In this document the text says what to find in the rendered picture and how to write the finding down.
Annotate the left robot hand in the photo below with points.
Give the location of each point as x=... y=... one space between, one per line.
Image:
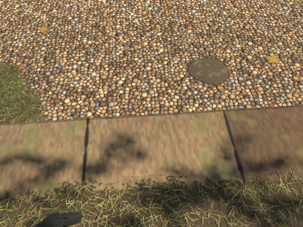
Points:
x=61 y=220

